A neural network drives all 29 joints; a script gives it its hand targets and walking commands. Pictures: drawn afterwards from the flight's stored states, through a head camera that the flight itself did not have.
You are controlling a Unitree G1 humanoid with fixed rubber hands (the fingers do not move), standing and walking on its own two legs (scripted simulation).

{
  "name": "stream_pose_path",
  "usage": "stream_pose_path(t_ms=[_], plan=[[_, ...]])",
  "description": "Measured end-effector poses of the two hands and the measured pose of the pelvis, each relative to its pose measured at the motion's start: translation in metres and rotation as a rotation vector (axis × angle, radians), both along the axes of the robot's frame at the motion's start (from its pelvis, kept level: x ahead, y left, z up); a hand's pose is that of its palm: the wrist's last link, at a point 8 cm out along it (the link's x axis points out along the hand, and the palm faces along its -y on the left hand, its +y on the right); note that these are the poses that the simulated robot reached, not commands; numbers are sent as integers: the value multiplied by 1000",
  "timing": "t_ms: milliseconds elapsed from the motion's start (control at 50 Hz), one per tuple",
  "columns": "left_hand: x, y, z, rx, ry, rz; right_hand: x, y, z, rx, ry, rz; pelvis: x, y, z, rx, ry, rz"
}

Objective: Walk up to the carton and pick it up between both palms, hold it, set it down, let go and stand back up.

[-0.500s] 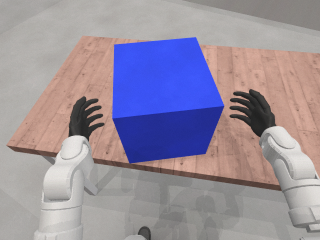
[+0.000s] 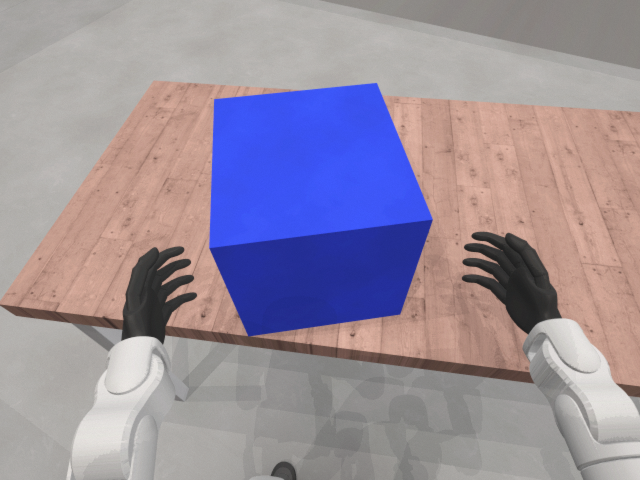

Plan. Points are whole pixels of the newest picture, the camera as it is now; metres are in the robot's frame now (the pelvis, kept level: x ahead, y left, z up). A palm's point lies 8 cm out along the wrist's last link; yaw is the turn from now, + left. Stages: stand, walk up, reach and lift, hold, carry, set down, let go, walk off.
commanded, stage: set down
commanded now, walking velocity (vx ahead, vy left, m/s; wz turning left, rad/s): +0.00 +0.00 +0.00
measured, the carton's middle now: (311, 211) +0.45 +0.08 +0.04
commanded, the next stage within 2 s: none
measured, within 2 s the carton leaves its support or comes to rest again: neither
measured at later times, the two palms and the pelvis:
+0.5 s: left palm (152, 370) +0.21 +0.22 +0.05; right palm (552, 364) +0.26 -0.20 +0.05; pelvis +0.00 +0.00 +0.00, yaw -1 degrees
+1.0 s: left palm (173, 376) +0.21 +0.21 +0.03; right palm (582, 406) +0.22 -0.24 +0.02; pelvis +0.01 +0.00 +0.00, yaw -2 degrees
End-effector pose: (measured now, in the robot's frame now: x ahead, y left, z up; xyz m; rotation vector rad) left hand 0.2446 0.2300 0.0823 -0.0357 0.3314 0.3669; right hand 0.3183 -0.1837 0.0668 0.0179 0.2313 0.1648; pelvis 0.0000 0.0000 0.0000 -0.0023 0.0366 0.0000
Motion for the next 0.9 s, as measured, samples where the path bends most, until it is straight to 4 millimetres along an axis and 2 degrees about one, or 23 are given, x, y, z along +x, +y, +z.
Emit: stream_pose_path(t_ms=[120,340,660,740,800,900], plan=[[-8,-3,-5,8,-7,1,-19,-5,-6,3,0,-10,-3,0,0,2,-2,-14],[-21,-7,-14,6,3,9,-38,-11,-10,-15,14,-21,-6,1,1,6,-27,-27],[-46,-16,-42,25,27,7,-85,-28,-33,-31,62,-58,1,4,1,9,-55,-34],[-47,-18,-47,32,31,2,-94,-31,-38,-35,76,-66,3,5,1,10,-60,-41],[-38,-18,-50,32,36,7,-92,-37,-44,-38,104,-82,1,5,0,11,-61,-45],[-26,-23,-43,39,6,-26,-86,-44,-39,-48,83,-77,4,5,1,10,-51,-49]])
